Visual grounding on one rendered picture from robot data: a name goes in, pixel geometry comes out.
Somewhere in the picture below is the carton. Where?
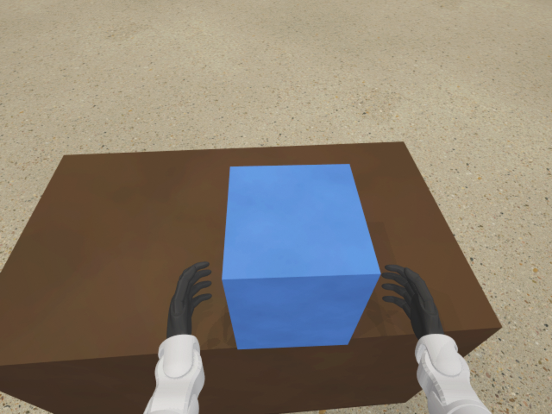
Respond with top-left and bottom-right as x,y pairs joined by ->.
222,164 -> 381,349

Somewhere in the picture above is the pedestal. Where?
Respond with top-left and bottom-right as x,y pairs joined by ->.
0,141 -> 502,414

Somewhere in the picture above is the robot right forearm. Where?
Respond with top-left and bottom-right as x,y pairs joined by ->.
415,334 -> 492,414

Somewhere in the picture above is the right robot hand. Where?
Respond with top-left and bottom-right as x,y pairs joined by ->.
381,265 -> 444,340

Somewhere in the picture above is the robot left forearm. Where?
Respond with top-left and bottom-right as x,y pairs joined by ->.
143,335 -> 204,414

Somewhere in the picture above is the left robot hand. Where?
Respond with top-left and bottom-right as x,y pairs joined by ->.
166,261 -> 212,339

